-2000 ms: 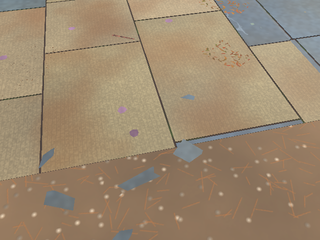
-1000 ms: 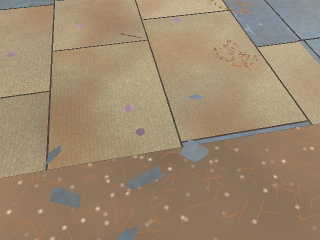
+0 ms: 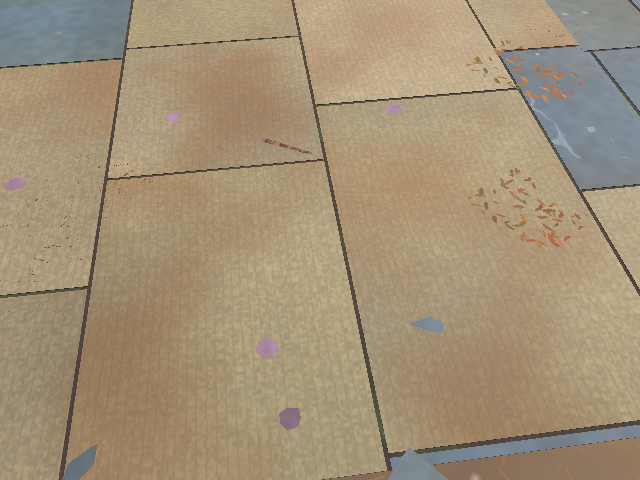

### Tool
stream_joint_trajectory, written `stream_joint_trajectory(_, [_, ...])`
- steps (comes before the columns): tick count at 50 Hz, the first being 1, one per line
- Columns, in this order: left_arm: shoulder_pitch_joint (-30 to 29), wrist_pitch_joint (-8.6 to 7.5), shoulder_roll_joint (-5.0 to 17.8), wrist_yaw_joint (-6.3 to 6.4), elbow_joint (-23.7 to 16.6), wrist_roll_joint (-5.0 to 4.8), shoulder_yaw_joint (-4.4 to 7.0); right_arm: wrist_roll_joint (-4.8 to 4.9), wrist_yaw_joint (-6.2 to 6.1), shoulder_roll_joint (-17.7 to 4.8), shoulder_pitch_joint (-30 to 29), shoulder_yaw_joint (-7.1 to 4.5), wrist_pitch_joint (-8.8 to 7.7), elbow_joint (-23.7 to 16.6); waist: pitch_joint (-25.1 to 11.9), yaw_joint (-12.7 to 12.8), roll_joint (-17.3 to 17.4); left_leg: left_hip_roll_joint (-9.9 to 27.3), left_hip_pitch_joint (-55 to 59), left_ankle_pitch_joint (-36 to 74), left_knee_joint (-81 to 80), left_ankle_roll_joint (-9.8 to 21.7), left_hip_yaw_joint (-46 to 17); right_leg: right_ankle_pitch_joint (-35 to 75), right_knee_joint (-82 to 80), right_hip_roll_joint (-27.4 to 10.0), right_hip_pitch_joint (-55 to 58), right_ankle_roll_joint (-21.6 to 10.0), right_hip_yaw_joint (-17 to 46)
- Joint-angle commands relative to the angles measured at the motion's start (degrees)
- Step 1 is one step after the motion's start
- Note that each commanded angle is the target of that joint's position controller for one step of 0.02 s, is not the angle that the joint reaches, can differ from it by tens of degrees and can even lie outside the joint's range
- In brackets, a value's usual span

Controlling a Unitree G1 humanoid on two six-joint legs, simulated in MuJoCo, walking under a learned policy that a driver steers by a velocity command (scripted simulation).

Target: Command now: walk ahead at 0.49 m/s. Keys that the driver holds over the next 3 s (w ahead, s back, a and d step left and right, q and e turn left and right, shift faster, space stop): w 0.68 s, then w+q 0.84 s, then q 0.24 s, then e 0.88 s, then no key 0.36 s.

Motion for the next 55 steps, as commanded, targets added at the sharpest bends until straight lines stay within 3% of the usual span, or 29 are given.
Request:
stream_joint_trajectory(1, [1.05, -0.34, 9.57, 0.63, -2.24, -0.65, 1.69, 0.4, 0.97, -1.65, -6.17, 0.29, -0.75, -4.23, 5.14, 0.14, -4.33, -2.04, 2.65, 4.09, -7.25, -0.26, 2.13, 9.09, -5.39, -15.54, -4.07, -8.1, 7.35])
stream_joint_trajectory(4, [3.63, 0.65, 9.83, 0.83, -1.02, -0.87, 1.98, 0.66, 2.14, -2.36, -9.87, 0.45, -1.15, -6.33, 5.97, 0.63, -4.42, -2.71, 0.71, -0.08, -11.09, 1.06, 1.57, 10.84, -2.06, -18.49, 3.07, -7.55, 8.03])
stream_joint_trajectory(6, [3.19, 1.29, 10.56, 0.99, -0.97, -0.89, 2.39, 0.73, 2.69, -3.69, -8.84, 0.12, -1.48, -6.85, 4.84, -0.93, -5.33, -3.71, 3.49, -4.56, -12.84, 2.55, 2.02, 16.11, 1.16, -19.91, 6.19, -6.55, 8.37])
stream_joint_trajectory(7, [2.11, 1.58, 11.07, 1.0, -1.29, -0.81, 2.55, 0.74, 2.75, -4.89, -6.11, -0.39, -1.63, -6.41, 3.0, -2.79, -6.3, -5.18, 8.34, -6.56, -13.39, 3.47, 3.22, 24.06, 4.48, -19.67, 6.62, -5.85, 7.8])
stream_joint_trajectory(8, [0.7, 1.94, 11.0, 0.95, -1.69, -0.62, 2.47, 0.66, 2.62, -6.71, 0.24, -1.44, -1.7, -4.71, -0.99, -6.51, -6.53, -7.27, 17.47, -6.85, -14.33, 4.82, 5.04, 33.97, 12.19, -17.7, 5.72, -4.69, 5.91])
stream_joint_trajectory(9, [0.34, 2.1, 9.36, 0.92, -2.42, -0.08, 1.77, 0.51, 2.18, -9.91, 10.86, -2.95, -1.66, -1.66, -8.01, -10.89, -5.43, -6.22, 32.94, -5.67, -13.06, 6.98, 3.74, 34.53, 25.01, -14.39, -0.4, -2.88, 3.46])
stream_joint_trajectory(10, [5.6, 1.41, 3.94, 0.54, -3.8, 0.56, 0.05, -0.96, 1.82, -15.94, 19.95, -4.38, -1.47, 0.01, -18.28, -10.65, 5.35, 8.81, 56.93, -9.06, -13.03, 14.5, -17.79, 14.78, 48.01, -7.54, -21.08, 0.67, 0.31])
stream_joint_trajectory(11, [7.6, -0.1, 1.28, 0.09, -2.91, -0.25, -0.97, -0.5, 2.11, -14.26, 21.79, -3.84, -1.18, 0.92, -24.18, -9.98, 14.12, 15.87, 65.28, -17.08, -23.43, 19.73, -40.3, -20.32, 61.41, -0.66, -34.58, 2.03, 5.85])
stream_joint_trajectory(12, [2.77, -1.32, 7.89, -0.19, -3.88, -1.76, 0.68, -0.14, 2.16, -10.05, 18.17, -2.38, -1.28, 0.35, -17.21, -10.14, 9.36, 13.8, 60.14, -20.17, -24.94, 16.49, -35.73, -19.56, 66.6, -4.62, -40.52, 0.63, 10.36])
stream_joint_trajectory(13, [-2.42, -1.91, 9.35, -0.19, -5.52, -2.55, 0.99, -0.24, 1.98, -7.83, 12.98, -1.68, -1.24, -0.95, -10.28, -9.01, 5.85, 11.77, 51.7, -16.66, -25.69, 14.29, -26.76, -14.68, 65.88, -7.67, -41.71, -0.2, 8.69])
stream_joint_trajectory(14, [-4.83, -1.84, 8.73, 0.16, -5.85, -1.99, 1.11, -0.59, 2.15, -6.41, 8.68, -1.14, -1.3, -1.57, -5.56, -7.11, 1.19, 9.46, 42.72, -10.8, -27.76, 13.27, -20.05, -9.86, 62.05, -10.24, -39.48, -0.01, 7.35])
stream_joint_trajectory(15, [-5.0, -1.16, 8.29, 0.51, -5.74, -1.16, 1.6, -0.97, 2.33, -4.84, 6.42, -0.68, -1.55, -1.81, -3.38, -5.17, 1.02, 7.18, 36.96, -7.38, -29.61, 12.25, -15.42, -6.9, 58.06, -12.2, -36.17, 0.14, 7.49])
stream_joint_trajectory(18, [-2.71, 1.0, 4.68, 0.71, -5.07, -0.7, 1.44, -0.96, 2.53, -4.88, 7.32, -0.7, -1.93, -0.32, -1.24, -2.66, 1.6, 4.89, 30.43, -2.9, -33.73, 12.78, -9.34, -3.42, 53.08, -13.31, -31.91, 1.16, 6.7])
stream_joint_trajectory(20, [-6.21, 1.45, 4.95, 0.9, -6.46, -0.32, 1.68, -0.99, 1.92, -6.53, 9.17, -1.15, -1.98, 0.68, 0.59, -2.83, 0.75, 4.82, 30.67, -0.19, -35.18, 13.28, -7.19, 1.06, 48.15, -13.66, -35.74, 2.17, 6.49])
stream_joint_trajectory(26, [-18.83, 0.73, 3.6, 0.08, -10.23, -0.17, 1.32, -0.33, 0.42, -7.45, 14.23, -1.2, -1.07, 2.87, 3.31, -6.16, 1.04, 2.24, 32.94, -1.17, -36.6, 10.72, -1.13, 17.31, 27.65, -11.32, -36.53, 3.2, 3.94])
stream_joint_trajectory(32, [-26.88, -0.08, 4.27, -1.63, -13.66, -0.83, 0.9, 0.28, -0.06, -8.19, 18.97, -1.75, 0.28, 5.96, 5.7, -7.88, 1.29, 6.4, 43.48, 0.49, -32.6, 10.12, -1.5, 12.96, 19.23, -9.67, -38.31, 1.31, 3.7])
stream_joint_trajectory(35, [-22.56, -0.66, 6.8, -2.1, -13.27, -0.83, 1.94, 0.44, -0.3, -9.23, 17.37, -2.22, 1.08, 5.92, 2.51, -4.42, 2.96, 7.04, 45.48, 14.64, -25.77, 8.58, -1.8, 6.83, 17.24, -6.95, -28.83, -0.9, 1.8])
stream_joint_trajectory(36, [-15.5, -0.81, 8.63, -1.85, -11.3, -0.72, 3.11, 0.43, -0.26, -8.87, 16.11, -2.0, 1.4, 5.62, -1.48, -0.4, 2.93, 4.81, 43.62, 22.63, -17.79, 7.47, -0.56, 7.14, 15.92, -5.01, -18.65, -2.12, 0.35])
stream_joint_trajectory(37, [-4.45, -0.91, 12.08, -1.32, -8.33, -0.26, 4.59, -0.03, -0.2, -7.14, 15.53, -1.18, 1.47, 4.65, -8.99, 3.97, 1.35, 1.5, 35.05, 18.56, -4.45, 5.64, 1.26, 8.77, 18.23, -8.32, -1.38, -4.53, 3.73])
stream_joint_trajectory(38, [4.17, -0.59, 17.69, -0.73, -6.84, 0.99, 6.05, -0.39, 0.14, -1.72, 20.71, 0.4, 0.75, 3.38, -18.41, 3.35, -10.04, -6.86, 12.27, -4.71, 18.42, 1.44, 4.68, 2.34, 16.87, -23.71, 22.31, -11.62, 26.15])
stream_joint_trajectory(39, [4.97, -0.34, 14.99, -0.8, -6.55, 0.48, 5.02, 0.54, 0.33, -0.67, 21.9, 0.94, -0.51, 4.23, -23.9, 3.27, -16.9, -11.31, 2.75, -36.0, 30.28, 0.99, -3.13, -3.45, 7.95, -29.55, 26.46, -14.97, 44.17])
stream_joint_trajectory(40, [0.8, -0.46, 11.2, -0.71, -6.99, -0.04, 3.83, 2.22, 0.4, -6.48, 17.55, -0.74, -1.21, 3.39, -15.63, 3.08, -12.57, -7.75, -2.4, -34.0, 35.03, 1.85, -6.45, -6.55, 6.66, -27.63, 19.61, -11.8, 37.06])
stream_joint_trajectory(41, [-3.87, -0.55, 8.85, -0.56, -8.02, -0.11, 3.13, 2.53, 0.2, -7.35, 13.68, -1.0, -1.36, 2.21, -9.2, 1.57, -9.71, -4.45, -2.98, -28.84, 33.91, 2.52, -4.52, -4.9, 5.4, -25.76, 10.99, -9.21, 28.15])
stream_joint_trajectory(42, [-8.08, -0.79, 7.0, -0.75, -8.29, 0.23, 2.6, 2.03, -0.23, -6.63, 11.64, -1.23, -1.03, 1.87, -4.9, -0.4, -6.43, -2.19, -0.5, -24.14, 30.29, 2.5, -3.76, -2.65, 2.67, -23.52, 2.42, -7.68, 22.23])
stream_joint_trajectory(43, [-10.58, -1.19, 5.15, -0.87, -8.33, 0.64, 2.1, 1.52, -0.57, -6.04, 12.02, -1.8, -0.15, 2.19, -2.47, -2.36, -7.31, -0.4, 2.77, -21.08, 27.18, 2.61, -4.11, -0.11, 0.41, -21.26, -3.14, -6.32, 16.98])
stream_joint_trajectory(45, [-11.46, -1.52, 4.79, -0.94, -7.47, 1.17, 2.22, 1.49, -0.42, -2.74, 14.66, -1.61, 1.61, 2.87, -0.9, -4.37, -8.15, 0.56, 6.95, -18.17, 25.46, 2.58, -4.0, 3.35, -2.66, -19.79, -8.71, -6.21, 10.91])
stream_joint_trajectory(48, [-10.3, -1.86, 6.79, -0.1, -6.3, 1.44, 2.87, 1.16, -0.55, -2.61, 11.67, -2.04, 2.78, 1.14, 1.67, -4.89, -6.04, 0.59, 2.38, -11.67, 21.48, 1.86, -4.83, 9.52, -4.58, -19.43, -9.05, -6.66, 4.47])
stream_joint_trajectory(51, [-8.82, -1.52, 7.69, 0.89, -5.76, 1.53, 3.07, 0.73, 0.13, -2.46, 7.49, -2.15, 2.43, -0.57, 2.72, -4.13, -5.2, -0.2, -0.6, -3.14, 12.54, 1.21, -4.55, 13.31, -4.91, -18.72, -6.29, -5.92, -0.45])
stream_joint_trajectory(55, [-5.98, -0.78, 9.21, 1.76, -5.37, 0.88, 3.35, 0.39, 1.71, -1.06, -0.77, -1.2, 2.13, -3.7, 5.05, -1.29, -3.84, -0.94, -0.33, 2.14, 1.36, 1.49, 0.62, 14.7, -5.27, -19.07, -2.58, -5.03, -5.37])
Next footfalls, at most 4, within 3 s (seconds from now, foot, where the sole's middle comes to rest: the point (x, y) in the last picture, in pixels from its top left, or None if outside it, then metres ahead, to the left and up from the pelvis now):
0.18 left None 0.30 0.15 -0.78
0.74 right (399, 435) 0.61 -0.09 -0.78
1.30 left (284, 325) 0.88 0.19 -0.78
1.76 right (315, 230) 1.20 0.14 -0.78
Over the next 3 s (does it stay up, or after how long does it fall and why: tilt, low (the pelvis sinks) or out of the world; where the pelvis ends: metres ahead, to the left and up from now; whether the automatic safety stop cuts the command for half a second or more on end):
stays up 1.07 0.16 -0.01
